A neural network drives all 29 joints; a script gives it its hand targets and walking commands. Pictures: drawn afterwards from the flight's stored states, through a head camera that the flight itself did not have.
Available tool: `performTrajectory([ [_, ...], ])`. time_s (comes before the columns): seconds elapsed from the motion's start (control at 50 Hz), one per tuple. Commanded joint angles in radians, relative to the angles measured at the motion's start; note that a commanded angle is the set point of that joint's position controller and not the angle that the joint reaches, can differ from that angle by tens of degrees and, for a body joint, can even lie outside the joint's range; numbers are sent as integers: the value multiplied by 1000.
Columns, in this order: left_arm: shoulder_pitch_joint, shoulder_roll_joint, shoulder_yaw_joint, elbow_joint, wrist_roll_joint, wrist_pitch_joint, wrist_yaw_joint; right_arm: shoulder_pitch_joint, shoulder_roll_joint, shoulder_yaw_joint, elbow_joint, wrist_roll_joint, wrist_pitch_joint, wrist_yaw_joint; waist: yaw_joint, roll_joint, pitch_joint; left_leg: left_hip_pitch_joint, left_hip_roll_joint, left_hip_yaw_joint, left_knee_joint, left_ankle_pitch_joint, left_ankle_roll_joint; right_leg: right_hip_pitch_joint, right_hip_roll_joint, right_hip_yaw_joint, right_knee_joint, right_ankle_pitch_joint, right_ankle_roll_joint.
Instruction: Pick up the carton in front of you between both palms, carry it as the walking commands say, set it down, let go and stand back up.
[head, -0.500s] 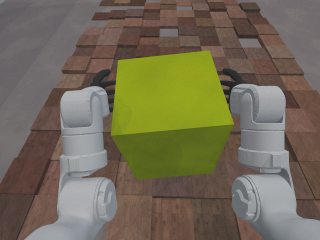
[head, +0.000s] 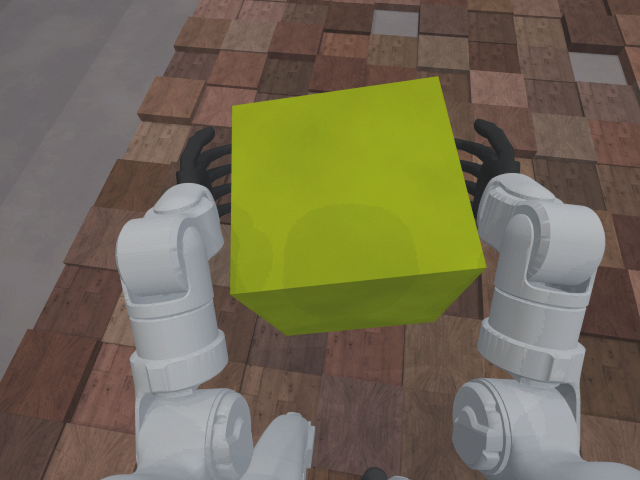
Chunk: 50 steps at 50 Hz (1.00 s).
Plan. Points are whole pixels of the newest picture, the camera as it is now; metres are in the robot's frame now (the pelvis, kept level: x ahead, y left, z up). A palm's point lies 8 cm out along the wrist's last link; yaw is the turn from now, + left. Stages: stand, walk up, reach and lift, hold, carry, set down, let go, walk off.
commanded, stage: carry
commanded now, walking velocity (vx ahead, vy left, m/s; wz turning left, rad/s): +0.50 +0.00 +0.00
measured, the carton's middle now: (348, 230) +0.40 +0.04 +0.04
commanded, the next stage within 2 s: none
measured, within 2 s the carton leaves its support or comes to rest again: neither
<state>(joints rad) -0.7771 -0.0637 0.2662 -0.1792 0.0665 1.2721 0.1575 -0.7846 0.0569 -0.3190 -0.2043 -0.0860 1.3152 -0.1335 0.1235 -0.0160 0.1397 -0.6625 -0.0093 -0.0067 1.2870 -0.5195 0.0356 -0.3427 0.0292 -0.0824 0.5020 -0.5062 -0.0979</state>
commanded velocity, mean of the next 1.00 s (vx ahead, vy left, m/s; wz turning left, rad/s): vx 0.50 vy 0.00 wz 0.00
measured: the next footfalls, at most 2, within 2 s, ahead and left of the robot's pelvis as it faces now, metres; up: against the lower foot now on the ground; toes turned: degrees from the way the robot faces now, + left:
left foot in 0.12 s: +0.24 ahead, +0.14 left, -0.03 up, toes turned +1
right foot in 0.42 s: +0.44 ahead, -0.05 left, +0.00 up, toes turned -3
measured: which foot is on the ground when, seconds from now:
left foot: up 0.00-0.10, down 0.12-0.48, up 0.50-0.78, down 0.80-1.00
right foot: down 0.00-0.16, up 0.18-0.40, down 0.42-0.80, up 0.82-1.00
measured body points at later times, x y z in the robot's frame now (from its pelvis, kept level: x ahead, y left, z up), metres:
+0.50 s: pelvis +0.35 +0.04 -0.02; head +0.41 +0.03 +0.43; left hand +0.76 +0.16 +0.13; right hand +0.75 -0.14 +0.12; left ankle +0.21 +0.14 -0.71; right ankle +0.41 -0.04 -0.72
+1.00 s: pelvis +0.67 +0.07 +0.03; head +0.73 +0.07 +0.48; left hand +1.07 +0.19 +0.13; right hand +1.04 -0.11 +0.13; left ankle +0.72 +0.11 -0.70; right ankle +0.62 -0.08 -0.63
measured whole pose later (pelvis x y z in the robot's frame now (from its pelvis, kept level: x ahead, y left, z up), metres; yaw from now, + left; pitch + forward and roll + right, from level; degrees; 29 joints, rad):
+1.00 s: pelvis +0.67 +0.07 +0.03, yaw -1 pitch +5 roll -1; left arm -0.82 -0.01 0.24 0.18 0.10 1.29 0.15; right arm -0.77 0.03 -0.29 0.11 -0.12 1.27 -0.13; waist -0.06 0.01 0.06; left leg -0.40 -0.05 0.12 0.46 -0.15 0.12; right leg -0.54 -0.01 0.02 1.09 -0.32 -0.01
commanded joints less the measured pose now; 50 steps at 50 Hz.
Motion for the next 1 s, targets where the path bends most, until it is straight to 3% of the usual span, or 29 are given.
performTrajectory([
  [0.0, -847, -982, -798, -154, -564, 15, -270, -643, 806, 649, -5, 266, -34, 170, -9, -14, -659, -82, 7, 18, -434, 65, -16, 612, -238, 291, -61, 639, -102],
  [0.06, -817, -957, -784, -12, -581, 25, -293, -607, 754, 629, 61, 228, -25, 155, -117, -157, -647, 369, -50, 173, -654, 393, -8, 335, -188, 83, -3, 844, -28],
  [0.1, -776, -953, -748, 86, -552, 32, -300, -594, 758, 631, 119, 247, -12, 169, -220, -100, -652, 659, -35, 214, -791, 569, -1, 223, -157, -5, 204, 903, 22],
  [0.12, -796, -941, -724, 111, -528, 40, -302, -618, 775, 634, 149, 259, -11, 181, -251, 10, -663, 782, -44, 154, -835, 483, 6, 93, -66, -41, 405, 785, 45],
  [0.14, -796, -961, -705, 136, -510, 49, -303, -639, 781, 639, 176, 278, -12, 194, -237, 234, -698, 1052, 147, -168, -788, 733, 140, -249, 1, 27, 682, 233, 81],
  [0.16, -790, -931, -685, 175, -491, 61, -301, -600, 838, 643, 213, 326, -3, 210, -291, 282, -587, 1026, 107, -44, -779, 952, 116, -345, 40, -5, 802, -77, 44],
  [0.18, -783, -939, -655, 242, -474, 69, -297, -617, 836, 632, 238, 354, 6, 227, -261, 309, -545, 1026, 191, -171, -679, 1506, 140, -454, 56, 1, 897, -125, 61],
  [0.2, -714, -943, -601, 319, -425, 70, -287, -680, 857, 647, 247, 396, 18, 240, -230, 235, -643, 1125, 303, -311, -677, 1518, 200, -536, 10, 86, 921, -92, 74],
  [0.22, -694, -927, -555, 337, -381, 71, -277, -763, 916, 670, 241, 442, 19, 253, -234, 169, -656, 1069, 337, -392, -738, 1225, 243, -570, -21, 96, 958, -33, 74],
  [0.24, -692, -932, -523, 350, -353, 73, -267, -823, 971, 669, 234, 487, 19, 265, -214, 104, -631, 967, 323, -404, -799, 944, 237, -557, -56, 107, 912, -10, 83],
  [0.28, -721, -929, -474, 321, -311, 54, -247, -964, 1072, 691, 190, 566, 8, 285, -187, 76, -584, 819, 333, -387, -875, 741, 234, -491, -73, 83, 656, -97, 92],
  [0.32, -779, -928, -453, 283, -293, 36, -226, -1047, 1126, 706, 164, 619, -7, 291, -178, 114, -552, 692, 295, -279, -898, 786, 198, -344, -30, 3, 491, -23, 73],
  [0.36, -798, -929, -461, 256, -292, 21, -208, -1040, 1123, 688, 163, 625, -19, 284, -176, 143, -552, 667, 249, -158, -846, 906, 143, -250, -14, -22, 346, 220, 45],
  [0.4, -764, -918, -482, 240, -296, 22, -198, -988, 1123, 675, 167, 607, -19, 269, -149, 157, -599, 641, 186, -27, -729, 1160, 81, -40, 48, -68, 133, 341, 22],
  [0.42, -760, -921, -499, 226, -302, 23, -197, -971, 1108, 668, 157, 595, -18, 260, -100, 138, -657, 623, 149, 48, -593, 1229, 45, 121, 78, -117, 18, 450, 16],
  [0.44, -767, -915, -506, 206, -304, 18, -197, -986, 1104, 668, 136, 591, -14, 253, -46, 85, -711, 483, 94, 93, -438, 1167, 11, 348, 68, -63, -40, 502, -11],
  [0.48, -734, -917, -528, 165, -331, 16, -201, -967, 1067, 664, 99, 559, 1, 241, -1, -328, -862, -13, -86, 17, 106, 4, -36, 813, -357, 542, 37, 1303, -260],
  [0.5, -747, -930, -560, 118, -356, 23, -205, -922, 1047, 658, 107, 523, 2, 227, -2, -219, -866, -103, -33, -68, 203, 5, -7, 834, -343, 512, 54, 1180, -246],
  [0.54, -850, -969, -629, -8, -427, 27, -216, -861, 998, 633, 82, 455, 5, 202, 13, -72, -722, -220, 12, -51, 46, 69, 7, 765, -292, 431, 45, 1021, -149],
  [0.58, -909, -1005, -685, -74, -503, 40, -234, -768, 931, 603, 100, 370, 9, 175, 5, -87, -680, -234, 11, -21, -94, 89, 5, 751, -250, 379, 36, 1044, -100],
  [0.66, -936, -1017, -721, -22, -580, 49, -277, -612, 832, 542, 208, 222, 3, 146, 42, -81, -673, -286, -25, 68, -305, 216, 5, 786, -225, 324, 42, 1102, -111],
  [0.72, -955, -1048, -713, 84, -601, 32, -313, -605, 795, 519, 269, 161, -14, 148, 6, -54, -600, 160, -70, 138, -749, 495, 2, 417, -164, 171, -39, 967, -68],
  [0.76, -951, -1072, -694, 176, -607, 19, -328, -607, 789, 512, 320, 158, -23, 161, -116, -96, -644, 595, -85, 198, -808, 669, 68, 186, -158, 69, 100, 1076, -6],
  [0.78, -947, -1076, -680, 219, -598, 13, -332, -604, 796, 513, 342, 173, -27, 171, -165, -83, -676, 771, -4, 112, -796, 673, 88, 67, -131, 48, 242, 857, 24],
  [0.8, -934, -1089, -658, 262, -575, 16, -334, -610, 787, 512, 364, 183, -30, 180, -178, 161, -780, 1039, 342, -326, -777, 910, 209, -198, -14, 55, 572, 79, 85],
  [0.82, -905, -1071, -628, 305, -541, 20, -332, -586, 818, 510, 416, 200, -37, 184, -209, 229, -887, 1077, 405, -556, -827, 698, 323, -268, 39, 166, 817, -29, 87],
  [0.84, -884, -1099, -620, 316, -533, 24, -327, -568, 863, 524, 408, 221, -37, 194, -201, 164, -830, 1020, 370, -534, -857, 578, 291, -331, -12, 193, 843, 27, 68],
  [0.88, -874, -1114, -578, 297, -492, 14, -315, -690, 986, 572, 327, 319, -42, 221, -178, 84, -711, 900, 301, -403, -890, 714, 201, -358, -59, 155, 746, 123, 78],
  [0.98, -708, -1088, -541, 214, -358, -30, -240, -822, 1213, 710, 198, 537, -58, 276, -163, 95, -709, 873, 238, -245, -912, 845, 121, -301, -55, 99, 541, 214, 97],
])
